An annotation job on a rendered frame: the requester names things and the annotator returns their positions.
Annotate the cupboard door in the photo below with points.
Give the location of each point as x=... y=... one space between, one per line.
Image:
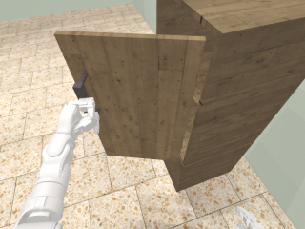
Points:
x=142 y=83

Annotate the left robot forearm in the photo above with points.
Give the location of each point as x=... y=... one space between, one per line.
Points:
x=46 y=201

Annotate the left robot hand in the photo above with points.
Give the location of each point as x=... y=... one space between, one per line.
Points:
x=73 y=123

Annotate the handle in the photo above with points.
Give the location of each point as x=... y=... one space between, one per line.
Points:
x=80 y=90

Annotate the right robot hand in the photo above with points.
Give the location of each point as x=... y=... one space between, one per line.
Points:
x=249 y=219

